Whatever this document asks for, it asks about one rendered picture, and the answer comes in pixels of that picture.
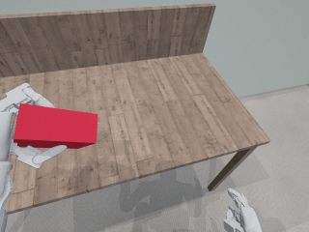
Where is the table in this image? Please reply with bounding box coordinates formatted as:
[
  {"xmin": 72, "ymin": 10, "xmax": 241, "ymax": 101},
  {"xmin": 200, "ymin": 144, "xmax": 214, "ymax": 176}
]
[{"xmin": 0, "ymin": 3, "xmax": 271, "ymax": 215}]

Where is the left robot hand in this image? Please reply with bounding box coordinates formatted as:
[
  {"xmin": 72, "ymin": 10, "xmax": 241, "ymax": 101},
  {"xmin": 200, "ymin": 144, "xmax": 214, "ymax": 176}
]
[{"xmin": 0, "ymin": 82, "xmax": 68, "ymax": 168}]

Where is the right robot hand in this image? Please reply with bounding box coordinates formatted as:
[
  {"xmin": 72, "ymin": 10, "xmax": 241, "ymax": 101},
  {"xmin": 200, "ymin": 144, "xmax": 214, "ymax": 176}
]
[{"xmin": 223, "ymin": 188, "xmax": 263, "ymax": 232}]

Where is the robot left forearm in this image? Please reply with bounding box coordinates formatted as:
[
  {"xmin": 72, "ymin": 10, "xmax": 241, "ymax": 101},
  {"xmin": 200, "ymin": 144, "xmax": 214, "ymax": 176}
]
[{"xmin": 0, "ymin": 160, "xmax": 14, "ymax": 232}]

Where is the sponge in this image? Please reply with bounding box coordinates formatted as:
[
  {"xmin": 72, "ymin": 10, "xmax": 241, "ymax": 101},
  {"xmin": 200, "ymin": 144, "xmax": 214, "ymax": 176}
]
[{"xmin": 14, "ymin": 103, "xmax": 98, "ymax": 149}]

